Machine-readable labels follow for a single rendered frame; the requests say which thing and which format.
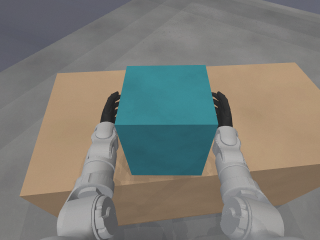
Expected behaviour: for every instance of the right robot upper arm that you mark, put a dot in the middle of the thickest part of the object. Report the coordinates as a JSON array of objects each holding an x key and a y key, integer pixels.
[{"x": 245, "y": 218}]

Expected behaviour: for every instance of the pedestal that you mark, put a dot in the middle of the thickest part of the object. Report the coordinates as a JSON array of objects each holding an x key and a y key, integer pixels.
[{"x": 275, "y": 108}]

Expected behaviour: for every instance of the left robot upper arm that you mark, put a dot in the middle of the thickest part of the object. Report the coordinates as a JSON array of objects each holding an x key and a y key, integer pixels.
[{"x": 88, "y": 218}]

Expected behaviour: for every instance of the robot right hand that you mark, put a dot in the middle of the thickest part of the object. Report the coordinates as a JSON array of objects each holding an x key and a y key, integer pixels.
[{"x": 223, "y": 111}]

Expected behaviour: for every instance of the robot left hand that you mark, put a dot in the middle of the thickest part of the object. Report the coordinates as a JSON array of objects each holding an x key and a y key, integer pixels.
[{"x": 109, "y": 112}]

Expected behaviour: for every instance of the carton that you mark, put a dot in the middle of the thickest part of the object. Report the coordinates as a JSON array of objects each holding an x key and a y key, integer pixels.
[{"x": 166, "y": 119}]

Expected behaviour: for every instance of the left robot forearm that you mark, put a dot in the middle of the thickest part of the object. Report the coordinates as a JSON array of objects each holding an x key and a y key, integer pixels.
[{"x": 99, "y": 165}]

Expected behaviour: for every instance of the right robot forearm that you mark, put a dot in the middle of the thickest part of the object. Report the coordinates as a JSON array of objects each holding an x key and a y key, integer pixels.
[{"x": 232, "y": 169}]

